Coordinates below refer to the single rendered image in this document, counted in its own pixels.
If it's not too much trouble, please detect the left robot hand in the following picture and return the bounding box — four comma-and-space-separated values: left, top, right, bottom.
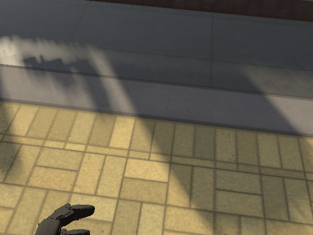
34, 203, 95, 235

